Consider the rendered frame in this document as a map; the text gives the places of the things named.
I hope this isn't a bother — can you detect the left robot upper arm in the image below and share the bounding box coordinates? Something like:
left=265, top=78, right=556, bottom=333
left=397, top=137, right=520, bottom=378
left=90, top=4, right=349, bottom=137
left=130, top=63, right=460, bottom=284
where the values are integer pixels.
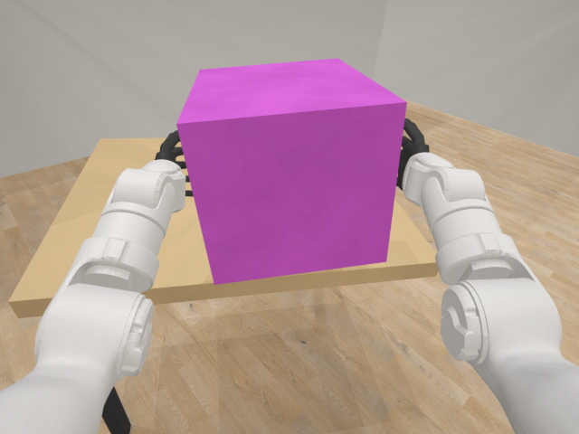
left=0, top=282, right=154, bottom=434

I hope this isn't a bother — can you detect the robot left forearm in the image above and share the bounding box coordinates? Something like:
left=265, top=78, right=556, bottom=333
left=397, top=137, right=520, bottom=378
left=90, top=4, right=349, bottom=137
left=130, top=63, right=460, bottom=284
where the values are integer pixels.
left=34, top=159, right=186, bottom=363

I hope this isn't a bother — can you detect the right robot hand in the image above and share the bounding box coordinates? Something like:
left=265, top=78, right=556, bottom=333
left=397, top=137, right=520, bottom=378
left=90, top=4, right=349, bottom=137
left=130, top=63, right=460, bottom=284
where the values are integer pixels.
left=396, top=118, right=429, bottom=190

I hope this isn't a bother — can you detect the carton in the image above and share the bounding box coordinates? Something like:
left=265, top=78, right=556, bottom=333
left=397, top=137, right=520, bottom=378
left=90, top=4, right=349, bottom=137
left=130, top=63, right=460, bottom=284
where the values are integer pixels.
left=176, top=58, right=407, bottom=285

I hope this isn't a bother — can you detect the robot right forearm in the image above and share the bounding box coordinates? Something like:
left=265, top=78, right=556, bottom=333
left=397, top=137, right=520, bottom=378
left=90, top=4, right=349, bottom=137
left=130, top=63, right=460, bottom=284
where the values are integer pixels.
left=402, top=152, right=563, bottom=348

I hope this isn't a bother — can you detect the right robot upper arm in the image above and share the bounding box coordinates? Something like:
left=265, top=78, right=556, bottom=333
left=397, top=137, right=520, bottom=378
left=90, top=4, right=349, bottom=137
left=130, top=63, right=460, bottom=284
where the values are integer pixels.
left=440, top=278, right=579, bottom=434

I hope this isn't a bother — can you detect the table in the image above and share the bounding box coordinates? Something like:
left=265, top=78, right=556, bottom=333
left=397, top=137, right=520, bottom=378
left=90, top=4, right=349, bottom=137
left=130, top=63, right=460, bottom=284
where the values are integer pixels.
left=8, top=137, right=439, bottom=434

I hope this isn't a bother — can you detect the left robot hand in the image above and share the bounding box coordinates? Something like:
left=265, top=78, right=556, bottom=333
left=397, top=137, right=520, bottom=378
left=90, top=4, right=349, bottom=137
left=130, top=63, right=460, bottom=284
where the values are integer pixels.
left=155, top=130, right=193, bottom=196

